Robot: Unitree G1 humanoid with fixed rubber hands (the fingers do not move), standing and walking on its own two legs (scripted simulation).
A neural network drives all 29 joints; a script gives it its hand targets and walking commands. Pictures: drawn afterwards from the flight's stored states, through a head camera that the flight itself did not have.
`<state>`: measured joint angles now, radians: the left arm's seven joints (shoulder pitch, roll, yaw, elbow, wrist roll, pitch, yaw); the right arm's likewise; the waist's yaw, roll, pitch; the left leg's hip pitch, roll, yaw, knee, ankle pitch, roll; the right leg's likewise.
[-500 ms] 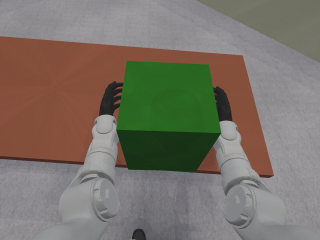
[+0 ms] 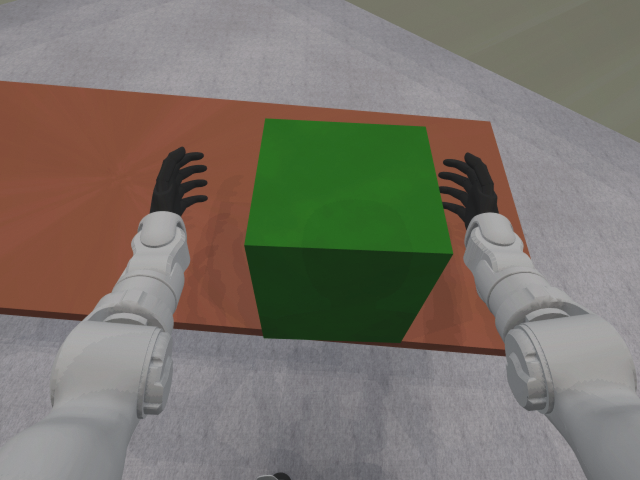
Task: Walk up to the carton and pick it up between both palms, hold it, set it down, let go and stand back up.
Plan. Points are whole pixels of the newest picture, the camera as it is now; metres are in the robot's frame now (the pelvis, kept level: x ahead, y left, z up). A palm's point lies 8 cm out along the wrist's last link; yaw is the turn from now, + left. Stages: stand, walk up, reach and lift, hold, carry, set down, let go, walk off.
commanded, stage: set down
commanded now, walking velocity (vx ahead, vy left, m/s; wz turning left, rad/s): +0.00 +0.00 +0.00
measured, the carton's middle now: (338, 240) +0.42 +0.00 +0.02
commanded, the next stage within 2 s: none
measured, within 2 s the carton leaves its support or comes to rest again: neither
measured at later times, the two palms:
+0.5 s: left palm (171, 161) +0.44 +0.21 +0.15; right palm (512, 179) +0.44 -0.20 +0.14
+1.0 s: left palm (163, 140) +0.44 +0.21 +0.18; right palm (520, 156) +0.44 -0.19 +0.17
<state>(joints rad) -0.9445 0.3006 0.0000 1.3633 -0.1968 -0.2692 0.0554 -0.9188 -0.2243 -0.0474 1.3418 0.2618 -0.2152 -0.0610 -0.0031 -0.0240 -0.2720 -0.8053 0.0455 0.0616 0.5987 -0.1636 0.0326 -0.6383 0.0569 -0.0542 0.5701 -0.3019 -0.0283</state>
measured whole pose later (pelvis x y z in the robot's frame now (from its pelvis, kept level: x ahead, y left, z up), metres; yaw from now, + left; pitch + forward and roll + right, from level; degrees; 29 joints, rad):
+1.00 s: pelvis +0.01 -0.02 +0.02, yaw +2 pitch +9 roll +0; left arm -0.88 0.37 0.08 0.86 -0.18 0.25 -0.03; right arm -0.89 -0.27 0.08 0.94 0.38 0.18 -0.15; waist -0.04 -0.04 -0.14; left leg -0.42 0.02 0.06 0.34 -0.08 0.00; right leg -0.27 0.05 -0.06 0.35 -0.24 -0.05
